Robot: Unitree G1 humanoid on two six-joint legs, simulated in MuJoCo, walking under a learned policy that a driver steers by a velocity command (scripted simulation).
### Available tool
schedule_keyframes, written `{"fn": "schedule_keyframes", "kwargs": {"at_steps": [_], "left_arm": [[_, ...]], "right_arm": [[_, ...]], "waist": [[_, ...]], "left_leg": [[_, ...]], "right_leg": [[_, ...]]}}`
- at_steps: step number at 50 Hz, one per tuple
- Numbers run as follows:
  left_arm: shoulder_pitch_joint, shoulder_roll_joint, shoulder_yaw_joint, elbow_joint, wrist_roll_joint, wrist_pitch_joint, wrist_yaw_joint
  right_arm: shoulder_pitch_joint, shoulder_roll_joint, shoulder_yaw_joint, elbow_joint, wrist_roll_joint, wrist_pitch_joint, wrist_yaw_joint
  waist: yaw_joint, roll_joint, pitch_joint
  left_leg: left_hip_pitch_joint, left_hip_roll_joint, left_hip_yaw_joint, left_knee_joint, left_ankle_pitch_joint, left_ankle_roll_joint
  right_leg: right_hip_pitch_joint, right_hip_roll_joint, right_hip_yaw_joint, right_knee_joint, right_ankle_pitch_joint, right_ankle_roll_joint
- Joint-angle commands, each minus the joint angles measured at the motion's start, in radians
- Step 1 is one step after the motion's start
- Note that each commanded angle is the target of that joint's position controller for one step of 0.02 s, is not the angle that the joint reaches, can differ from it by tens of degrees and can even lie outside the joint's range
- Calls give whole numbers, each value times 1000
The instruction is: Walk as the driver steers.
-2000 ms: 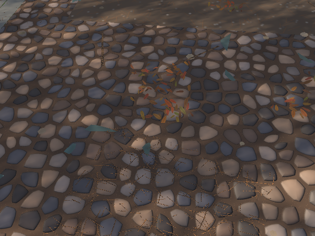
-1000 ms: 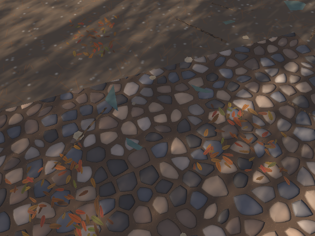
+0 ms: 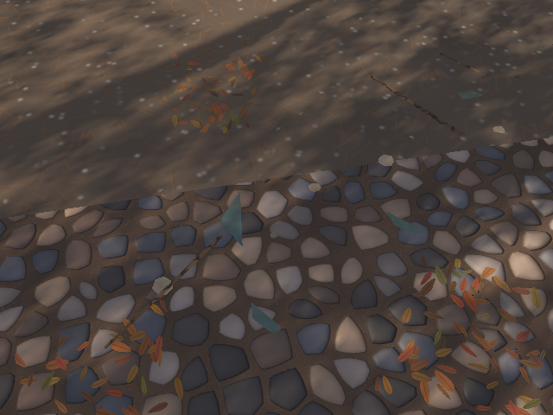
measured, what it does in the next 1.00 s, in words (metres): walks ahead, turning left: left foot, then right foot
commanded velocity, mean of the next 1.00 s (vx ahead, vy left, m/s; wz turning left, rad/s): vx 0.18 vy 0.00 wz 0.34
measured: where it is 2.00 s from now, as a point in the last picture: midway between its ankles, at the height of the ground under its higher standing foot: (173, 336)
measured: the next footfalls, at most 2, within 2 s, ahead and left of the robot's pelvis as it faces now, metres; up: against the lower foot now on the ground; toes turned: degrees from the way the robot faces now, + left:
left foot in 0.04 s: +0.02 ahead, +0.10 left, +0.00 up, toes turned +3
right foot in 0.56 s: +0.07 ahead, -0.08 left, +0.00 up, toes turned +20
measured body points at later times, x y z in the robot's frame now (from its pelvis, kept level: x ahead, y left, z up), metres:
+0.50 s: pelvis +0.00 +0.02 +0.00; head +0.02 +0.02 +0.45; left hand +0.06 +0.31 -0.10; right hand +0.16 -0.23 -0.11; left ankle -0.02 +0.10 -0.74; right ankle +0.04 -0.10 -0.71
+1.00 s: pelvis +0.14 +0.08 -0.01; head +0.17 +0.09 +0.44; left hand +0.01 +0.31 -0.14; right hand +0.41 -0.07 -0.10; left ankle +0.20 +0.20 -0.73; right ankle +0.04 -0.09 -0.74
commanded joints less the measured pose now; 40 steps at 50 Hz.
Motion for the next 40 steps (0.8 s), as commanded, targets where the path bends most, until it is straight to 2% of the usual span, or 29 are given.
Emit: {"fn": "schedule_keyframes", "kwargs": {"at_steps": [1, 2, 3, 4, 5, 6, 7, 8, 9, 11, 17, 21, 22, 24, 25, 26, 27, 28, 29, 30, 31, 32, 34, 37, 40], "left_arm": [[31, 179, 55, -31, -10, 0, -5], [59, 134, 46, -41, -4, 6, -10], [-3, 57, 20, -122, -3, 17, -1], [-64, 97, 24, -124, 4, 31, 9], [-53, 103, 28, -111, -12, 35, 4], [-34, 110, 31, -93, -22, 28, -1], [-23, 129, 38, -87, -12, 24, -5], [4, 138, 41, -74, 1, 23, -10], [17, 135, 41, -69, 3, 25, -14], [10, 119, 37, -77, -3, 30, -17], [-57, 112, 28, -112, -6, 36, -7], [-57, 106, 19, -119, -15, 29, -3], [-49, 107, 17, -120, -14, 25, -4], [-48, 103, 12, -125, -11, 18, -9], [-30, 94, 9, -121, -10, 12, -9], [15, 74, 4, -105, -8, 3, -6], [58, 70, 1, -90, -3, -11, 3], [116, 124, 6, -83, 10, -27, 13], [159, 250, 34, -72, 16, -33, 9], [155, 250, 46, -38, 18, -32, 2], [110, 191, 32, -41, 3, -38, -5], [72, 156, 24, -43, -6, -45, -11], [78, 124, 17, -31, -11, -60, -14], [152, 121, 22, 11, -17, -82, -26], [212, 119, 26, 44, -18, -87, -30]], "right_arm": [[59, -75, -16, -63, -9, -32, -11], [91, -160, -35, -62, -26, -49, -21], [124, -320, -71, -78, -16, -56, -20], [202, -287, -74, -56, -8, -55, -26], [149, -225, -54, -57, -5, -52, -32], [61, -185, -40, -70, -5, -45, -39], [9, -166, -34, -85, 2, -43, -44], [-3, -152, -30, -93, 4, -44, -46], [10, -154, -29, -92, 6, -45, -43], [42, -170, -35, -86, 7, -50, -40], [103, -193, -45, -80, -7, -47, -44], [89, -190, -42, -86, -16, -45, -41], [98, -188, -42, -82, -18, -44, -40], [91, -178, -38, -77, -26, -40, -34], [76, -173, -35, -77, -27, -38, -32], [52, -162, -31, -77, -22, -37, -33], [50, -130, -19, -75, -17, -44, -40], [62, -57, 2, -84, -12, -56, -44], [31, -53, 6, -110, -7, -70, -48], [-1, -139, -16, -110, -37, -79, -51], [22, -145, -20, -88, -34, -87, -40], [54, -139, -18, -62, -30, -92, -27], [69, -128, -17, -33, -42, -95, -5], [-12, -93, -3, -49, -40, -98, 8], [-114, -67, 10, -71, -37, -99, 12]], "waist": [[-38, -108, -108], [-38, 100, -109], [-50, 328, -60], [-112, 189, -91], [-67, 138, -55], [-26, 116, -21], [-6, 137, -24], [-2, 141, -55], [-1, 122, -84], [-11, 97, -96], [-51, 125, -70], [-51, 127, -84], [-54, 125, -108], [-52, 136, -89], [-33, 134, -65], [7, 114, -38], [36, 68, -22], [51, -96, -37], [70, -214, -19], [43, -107, 74], [5, -82, 95], [-19, -89, 90], [-17, -124, 44], [11, -104, 39], [49, -104, 50]], "left_leg": [[127, -39, 25, -304, 207, 37], [255, 130, -229, -413, 296, 73], [260, 398, -579, -398, 742, 228], [253, 398, -535, -372, 794, 316], [218, 330, -444, -366, 735, 305], [177, 251, -369, -379, 651, 256], [182, 203, -338, -379, 642, 224], [191, 175, -314, -371, 699, 218], [201, 168, -309, -363, 722, 218], [222, 167, -329, -361, 696, 223], [223, 168, -445, -357, 525, 244], [169, 157, -471, -328, 551, 237], [155, 148, -484, -339, 441, 236], [86, 126, -528, -376, 118, 233], [27, 110, -544, -386, -21, 223], [-59, 82, -542, -372, -120, 200], [-151, 44, -519, -329, -190, 162], [-264, -36, -404, -123, -244, 104], [-402, -198, -223, 97, -164, 73], [-423, -115, -251, 208, -73, 70], [-412, -90, -250, 242, -1, 62], [-395, -73, -230, 253, 54, 47], [-368, -53, -163, 295, 136, 27], [-418, 1, -94, 270, 207, 5], [-433, 36, -42, 157, 238, -14]], "right_leg": [[52, -188, 102, 45, 326, -83], [-131, -109, 21, 262, 56, -9], [-389, 77, 23, 409, -381, 48], [-383, 50, 163, 561, -391, 44], [-385, 38, 193, 602, -310, 38], [-372, 25, 209, 574, -213, 33], [-367, 28, 207, 559, -155, 33], [-341, 42, 196, 577, -119, 38], [-325, 53, 194, 589, -103, 42], [-335, 59, 199, 565, -89, 49], [-342, 78, 221, 399, -109, 52], [-230, 98, 212, 300, -127, 33], [-185, 104, 203, 273, -140, 26], [-102, 118, 187, 190, -167, 7], [-31, 127, 179, 110, -162, -8], [87, 130, 169, -21, -98, -26], [205, 106, 200, -137, -74, -45], [311, -86, 426, -266, -263, -79], [296, -277, 793, -409, -521, -166], [180, -298, 818, -404, -544, -218], [162, -246, 746, -396, -501, -210], [169, -190, 649, -397, -410, -182], [190, -122, 513, -396, -228, -166], [234, -110, 441, -406, -70, -187], [258, -108, 396, -411, 25, -200]]}}
Keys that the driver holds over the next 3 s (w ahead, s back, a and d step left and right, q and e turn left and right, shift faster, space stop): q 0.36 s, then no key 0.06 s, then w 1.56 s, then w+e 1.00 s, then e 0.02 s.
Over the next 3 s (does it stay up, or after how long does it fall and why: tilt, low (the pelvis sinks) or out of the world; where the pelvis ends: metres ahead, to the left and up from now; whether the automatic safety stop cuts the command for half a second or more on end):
stays up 1.16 0.34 0.01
